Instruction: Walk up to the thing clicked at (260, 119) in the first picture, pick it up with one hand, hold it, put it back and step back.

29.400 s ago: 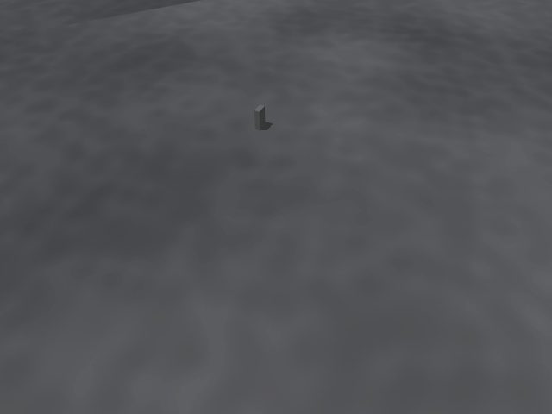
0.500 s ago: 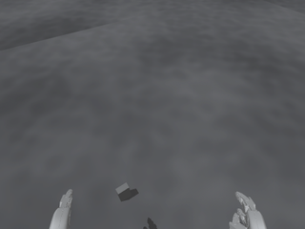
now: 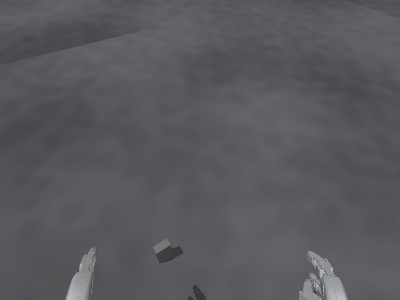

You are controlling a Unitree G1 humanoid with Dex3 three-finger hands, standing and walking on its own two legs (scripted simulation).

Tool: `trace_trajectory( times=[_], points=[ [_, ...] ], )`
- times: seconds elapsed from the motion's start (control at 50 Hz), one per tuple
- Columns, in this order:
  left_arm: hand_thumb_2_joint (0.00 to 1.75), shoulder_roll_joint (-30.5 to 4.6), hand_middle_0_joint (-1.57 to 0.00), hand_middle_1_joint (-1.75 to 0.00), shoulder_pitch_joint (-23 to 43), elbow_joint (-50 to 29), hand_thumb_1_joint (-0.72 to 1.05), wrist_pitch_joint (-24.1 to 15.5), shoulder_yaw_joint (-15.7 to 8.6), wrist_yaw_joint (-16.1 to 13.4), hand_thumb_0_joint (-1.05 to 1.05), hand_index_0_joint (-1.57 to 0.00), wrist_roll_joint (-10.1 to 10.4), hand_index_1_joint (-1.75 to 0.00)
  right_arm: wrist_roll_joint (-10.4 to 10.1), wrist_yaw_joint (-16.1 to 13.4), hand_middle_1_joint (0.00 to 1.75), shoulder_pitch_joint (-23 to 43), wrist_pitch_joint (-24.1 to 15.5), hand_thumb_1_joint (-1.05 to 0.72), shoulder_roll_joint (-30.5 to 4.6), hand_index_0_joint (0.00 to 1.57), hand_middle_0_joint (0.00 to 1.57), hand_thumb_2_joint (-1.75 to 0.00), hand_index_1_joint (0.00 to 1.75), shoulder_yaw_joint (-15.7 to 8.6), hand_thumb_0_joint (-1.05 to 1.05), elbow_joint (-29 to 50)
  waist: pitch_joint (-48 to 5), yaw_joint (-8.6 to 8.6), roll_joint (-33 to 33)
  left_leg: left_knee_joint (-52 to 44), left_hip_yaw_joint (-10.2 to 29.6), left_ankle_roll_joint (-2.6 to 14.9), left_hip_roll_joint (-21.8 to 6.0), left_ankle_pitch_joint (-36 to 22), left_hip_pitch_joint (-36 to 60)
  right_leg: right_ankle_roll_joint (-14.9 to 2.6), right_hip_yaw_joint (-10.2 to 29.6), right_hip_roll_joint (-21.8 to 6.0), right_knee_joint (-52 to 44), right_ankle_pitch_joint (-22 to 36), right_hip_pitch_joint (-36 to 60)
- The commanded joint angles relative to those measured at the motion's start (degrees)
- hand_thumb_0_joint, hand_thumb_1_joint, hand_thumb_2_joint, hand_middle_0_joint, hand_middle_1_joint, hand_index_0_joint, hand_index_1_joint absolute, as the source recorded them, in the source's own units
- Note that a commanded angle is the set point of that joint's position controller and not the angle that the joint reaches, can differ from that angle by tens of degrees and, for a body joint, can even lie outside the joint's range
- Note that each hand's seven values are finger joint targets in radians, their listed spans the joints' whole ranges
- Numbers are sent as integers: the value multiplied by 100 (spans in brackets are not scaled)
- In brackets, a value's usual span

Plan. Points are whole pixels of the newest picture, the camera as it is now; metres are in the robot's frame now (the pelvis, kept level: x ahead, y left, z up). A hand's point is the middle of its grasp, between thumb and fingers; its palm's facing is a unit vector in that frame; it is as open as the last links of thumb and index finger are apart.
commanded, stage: home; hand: left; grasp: from the side
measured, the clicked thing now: (163, 251) +0.45 +0.18 -0.66
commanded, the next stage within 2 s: stand in 0.32 s
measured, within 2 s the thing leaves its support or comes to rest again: neither
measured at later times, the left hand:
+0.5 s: hand (113, 290) +0.18 +0.18 -0.06, palm faces +0.11 -0.96 -0.27, open 17.3 cm
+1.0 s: hand out of the picture +0.13 +0.23 -0.11, palm faces -0.01 -0.95 -0.33, open 7.9 cm
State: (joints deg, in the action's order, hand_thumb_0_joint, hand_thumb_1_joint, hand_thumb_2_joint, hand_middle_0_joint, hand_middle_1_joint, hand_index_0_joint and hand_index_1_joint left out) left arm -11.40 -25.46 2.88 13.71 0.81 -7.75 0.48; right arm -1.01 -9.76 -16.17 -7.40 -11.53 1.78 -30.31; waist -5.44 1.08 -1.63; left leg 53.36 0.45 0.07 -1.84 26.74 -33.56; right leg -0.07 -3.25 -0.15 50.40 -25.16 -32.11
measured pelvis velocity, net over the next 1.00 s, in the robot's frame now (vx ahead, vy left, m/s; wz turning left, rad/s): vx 0.00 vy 0.00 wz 0.00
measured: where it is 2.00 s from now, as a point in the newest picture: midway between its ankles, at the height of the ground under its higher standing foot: outside the picture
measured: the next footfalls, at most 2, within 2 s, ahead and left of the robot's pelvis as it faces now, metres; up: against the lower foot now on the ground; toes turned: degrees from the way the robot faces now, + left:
none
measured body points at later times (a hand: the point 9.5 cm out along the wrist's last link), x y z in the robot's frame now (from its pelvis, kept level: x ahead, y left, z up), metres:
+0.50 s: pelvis +0.01 +0.00 +0.00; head +0.03 +0.01 +0.45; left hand +0.17 +0.23 -0.04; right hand +0.17 -0.24 -0.07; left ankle +0.00 +0.11 -0.69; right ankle +0.00 -0.12 -0.69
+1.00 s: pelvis +0.00 +0.00 +0.02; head +0.02 +0.01 +0.47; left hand +0.13 +0.28 -0.08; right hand +0.12 -0.26 -0.09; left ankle +0.00 +0.11 -0.69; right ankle +0.00 -0.12 -0.69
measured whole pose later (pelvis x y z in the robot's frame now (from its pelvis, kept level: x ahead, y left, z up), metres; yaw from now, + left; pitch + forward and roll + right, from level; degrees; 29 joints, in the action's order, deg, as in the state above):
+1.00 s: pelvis +0.00 +0.00 +0.02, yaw +0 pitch +1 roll +0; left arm -17.3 -13.6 36.5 1.5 -0.8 -1.3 -2.6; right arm 3.1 -1.0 -10.8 -1.3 -15.7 -1.1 -46.7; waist 0.8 -0.7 1.1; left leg 43.5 -1.2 1.0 0.2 22.4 -22.1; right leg 0.4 -1.8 -1.9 43.4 -22.2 -22.1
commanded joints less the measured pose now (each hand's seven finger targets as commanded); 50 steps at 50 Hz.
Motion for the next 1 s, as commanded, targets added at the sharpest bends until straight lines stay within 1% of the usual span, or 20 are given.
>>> trace_trajectory(
  times=[0.0, 0.1, 0.12, 0.26, 0.3, 0.4, 0.42, 0.44, 0.46, 0.52, 0.6, 0.62, 0.64, 0.74, 0.76, 0.78, 0.82, 0.86, 0.9, 0.98],
  points=[
    [5, -560, -5, -5, 190, -1119, -56, -294, -266, -56, 0, -5, -48, -5, 43, -103, 30, 367, -336, -90, -740, 20, 20, -90, 30, -305, 0, 895, -559, -1, -113, -945, 43, 18, 118, -1257, 413, -82, -42, 134, -751, 1072, 294],
    [5, -553, -5, -5, 142, -1002, -57, -290, -301, -49, 0, -5, -39, -5, 40, -89, 30, 379, -343, -90, -719, 20, 20, -90, 30, -291, 0, 906, -520, 32, 64, -902, 54, 33, 116, -1309, 384, -66, -38, 132, -771, 1112, 329],
    [5, -626, -5, -5, 99, -1129, -56, -293, -347, -53, 0, -5, -41, -5, 40, -87, 30, 378, -335, -90, -720, 20, 20, -90, 30, -297, 0, 915, -606, -30, 1, -889, 38, 34, 128, -1401, 415, -69, -26, 115, -773, 1215, 394],
    [3, -508, -5, -5, 99, -1009, -59, -258, -246, -46, 0, -4, -47, -5, 49, -94, 30, 354, -333, -90, -731, 20, 20, -90, 30, -305, 0, 891, -568, 25, -6, -882, 42, 23, 116, -1498, 454, -70, -50, 130, -738, 1306, 356],
    [5, -625, -5, -5, 58, -1161, -57, -295, -359, -53, 0, -5, -49, -5, 49, -81, 30, 364, -321, -90, -709, 20, 20, -90, 30, -296, 0, 915, -680, -28, -26, -837, 36, 20, 123, -1648, 488, -73, -39, 115, -727, 1432, 461],
    [4, -603, -5, -5, 150, -1139, -57, -282, -354, -46, 0, -5, -36, -5, 46, -90, 30, 377, -314, -90, -693, 20, 20, -90, 30, -280, 0, 933, -524, -6, 21, -806, -28, 54, 150, -1436, 397, -27, 17, 79, -848, 1364, 384],
    [12, -542, -13, -13, 73, -1009, -49, -259, -290, -26, 0, -13, -48, -13, 57, -100, 30, 339, -316, -90, -719, 20, 20, -90, 30, -303, 0, 895, -633, 60, 73, -787, -16, 51, 143, -1538, 478, -34, 9, 91, -806, 1433, 418],
    [20, -594, -20, -21, 74, -1073, -41, -244, -356, -44, 0, -20, -35, -21, 45, -100, 30, 341, -311, -90, -716, 20, 20, -90, 30, -307, 0, 892, -605, -7, -24, -807, -25, 46, 149, -1531, 451, -35, 13, 85, -823, 1447, 423],
    [28, -529, -20, -29, 84, -1084, -33, -237, -255, -28, 0, -20, -43, -29, 49, -95, 30, 318, -315, -90, -729, 20, 20, -90, 30, -310, 0, 886, -668, 64, 1, -834, 11, 36, 130, -1597, 527, -54, -16, 107, -757, 1459, 411],
    [52, -547, -20, -30, 129, -1147, -9, -233, -288, -37, 0, -20, -32, -30, 47, -95, 30, 333, -308, -90, -732, 20, 20, -90, 30, -317, 0, 871, -673, 30, -109, -825, 31, 7, 112, -1869, 581, -78, -47, 120, -715, 1638, 447],
    [84, -596, -20, -30, 85, -1126, 23, -249, -371, -56, 0, -20, -38, -30, 53, -78, 30, 369, -294, -90, -698, 20, 20, -90, 30, -292, 0, 929, -557, -36, -60, -906, 57, 16, 113, -1533, 460, -77, -72, 133, -757, 1316, 403],
    [90, -523, -20, -30, 100, -932, 31, -225, -281, -44, 0, -20, -50, -30, 56, -89, 30, 352, -297, -90, -738, 20, 20, -90, 30, -320, 0, 885, -583, 54, 23, -899, 65, 20, 106, -1547, 471, -80, -73, 137, -738, 1331, 393],
    [90, -585, -20, -30, 194, -1117, 39, -240, -321, -57, 0, -20, -31, -30, 41, -79, 30, 364, -298, -90, -723, 20, 20, -90, 30, -301, 0, 907, -432, -17, -67, -916, 31, 26, 119, -1440, 421, -68, -52, 117, -809, 1264, 328],
    [90, -552, -20, -30, 90, -1092, 79, -230, -302, -46, 0, -20, -36, -30, 37, -89, 30, 370, -307, -90, -742, 20, 20, -90, 30, -319, 0, 944, -580, 9, -51, -919, 40, 27, 117, -1444, 488, -78, -47, 121, -778, 1248, 355],
    [90, -1315, -20, -30, 1096, 919, 87, -845, -560, 219, 0, -20, -576, -30, 701, 252, 30, 694, 86, -90, -1431, 20, 20, -90, 30, -510, 0, -285, 155, -215, 380, -1090, 369, 240, -123, -2245, 673, -422, 606, -413, -979, 1702, 953],
    [90, -1352, -20, -30, 926, 1372, 90, -1084, -599, 357, 0, -20, -618, -30, 727, 413, 30, 554, 243, -90, -1377, 20, 20, -90, 30, -560, 0, -511, -218, -185, 431, -1051, 263, 357, -140, -2491, 975, -532, 681, -461, -948, 1960, 1092],
    [90, -1391, -20, -30, 969, 1684, 90, -1329, -549, 494, 0, -20, -517, -30, 658, 552, 30, 595, 341, -90, -1403, 20, 20, -90, 30, -578, 0, -579, -156, -150, 303, -1276, 413, 446, -154, -2340, 1099, -512, 718, -483, -1062, 1923, 1072],
    [90, -1422, -20, -30, 1124, 2129, 90, -1463, -508, 577, 0, -20, -378, -30, 484, 708, 30, 565, 352, -90, -1362, 20, 20, -90, 30, -575, 0, -719, -242, -154, 145, -1552, 376, 425, -118, -1933, 1291, -430, 748, -510, -1181, 1647, 1296],
    [90, -1433, -20, -30, 1217, 2559, 90, -1513, -504, 599, 0, -20, -323, -30, 395, 797, 30, 756, 374, -90, -1353, 20, 20, -90, 30, -609, 0, -890, -229, -223, 194, -1673, 417, 358, -112, -1940, 1401, -396, 743, -547, -1344, 1888, 1440],
    [90, -1505, -20, -30, 1472, 3275, 90, -1587, -485, 592, 0, -20, -296, -30, 409, 849, 30, 824, 419, -90, -1372, 20, 20, -90, 30, -618, 0, -1283, -114, -178, 109, -2000, 465, 328, -136, -1821, 1678, -313, 711, -580, -1654, 1781, 1590]
  ],
)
